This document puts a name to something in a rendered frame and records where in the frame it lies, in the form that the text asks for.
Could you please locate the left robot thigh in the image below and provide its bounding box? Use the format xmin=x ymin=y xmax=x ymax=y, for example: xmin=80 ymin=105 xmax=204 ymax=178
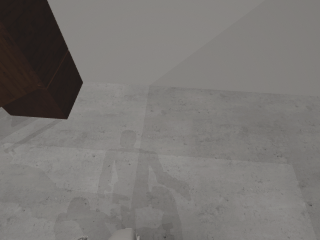
xmin=108 ymin=229 xmax=141 ymax=240

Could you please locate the cupboard door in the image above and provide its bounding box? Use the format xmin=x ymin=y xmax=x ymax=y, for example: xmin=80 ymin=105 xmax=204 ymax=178
xmin=0 ymin=33 xmax=39 ymax=108

